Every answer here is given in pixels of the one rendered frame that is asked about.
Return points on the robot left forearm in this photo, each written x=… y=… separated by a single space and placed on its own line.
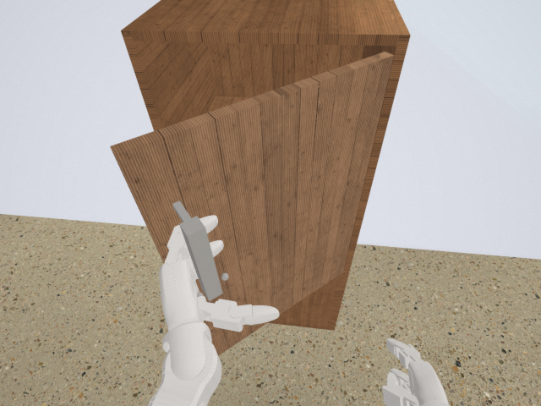
x=191 y=370

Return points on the left robot hand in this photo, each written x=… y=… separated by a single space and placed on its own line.
x=179 y=290

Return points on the right robot hand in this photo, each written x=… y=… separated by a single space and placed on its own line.
x=420 y=386

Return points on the cupboard door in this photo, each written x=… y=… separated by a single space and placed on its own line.
x=282 y=171

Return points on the handle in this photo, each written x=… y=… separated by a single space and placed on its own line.
x=198 y=244

